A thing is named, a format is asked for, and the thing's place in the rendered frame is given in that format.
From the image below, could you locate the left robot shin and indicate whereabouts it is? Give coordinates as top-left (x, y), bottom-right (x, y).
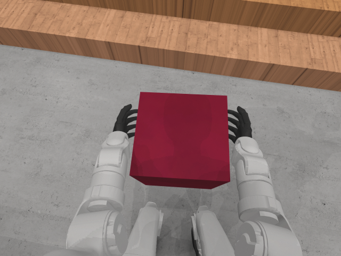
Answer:
top-left (139, 202), bottom-right (157, 212)

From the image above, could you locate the right robot hand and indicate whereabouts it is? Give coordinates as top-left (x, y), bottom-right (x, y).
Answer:
top-left (228, 106), bottom-right (252, 143)

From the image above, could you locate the robot left upper arm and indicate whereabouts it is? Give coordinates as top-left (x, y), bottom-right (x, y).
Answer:
top-left (44, 210), bottom-right (128, 256)

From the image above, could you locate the left robot hand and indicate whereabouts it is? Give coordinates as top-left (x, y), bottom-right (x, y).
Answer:
top-left (113, 104), bottom-right (138, 138)

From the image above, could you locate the robot right upper arm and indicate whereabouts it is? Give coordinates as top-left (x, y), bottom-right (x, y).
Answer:
top-left (234, 220), bottom-right (302, 256)

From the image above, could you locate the robot left forearm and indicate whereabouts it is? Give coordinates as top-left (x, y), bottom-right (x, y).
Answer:
top-left (66, 131), bottom-right (131, 248)

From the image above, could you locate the robot shin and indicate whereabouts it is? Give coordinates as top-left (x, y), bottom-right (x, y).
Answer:
top-left (139, 202), bottom-right (157, 212)
top-left (196, 206), bottom-right (216, 256)

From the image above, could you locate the right robot shin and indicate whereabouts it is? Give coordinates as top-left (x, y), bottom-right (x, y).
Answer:
top-left (196, 206), bottom-right (216, 256)

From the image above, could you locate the carton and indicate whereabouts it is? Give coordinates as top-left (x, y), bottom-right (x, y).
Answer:
top-left (129, 92), bottom-right (230, 189)

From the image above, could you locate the robot right forearm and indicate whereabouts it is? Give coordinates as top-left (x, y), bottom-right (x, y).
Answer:
top-left (230, 137), bottom-right (303, 256)

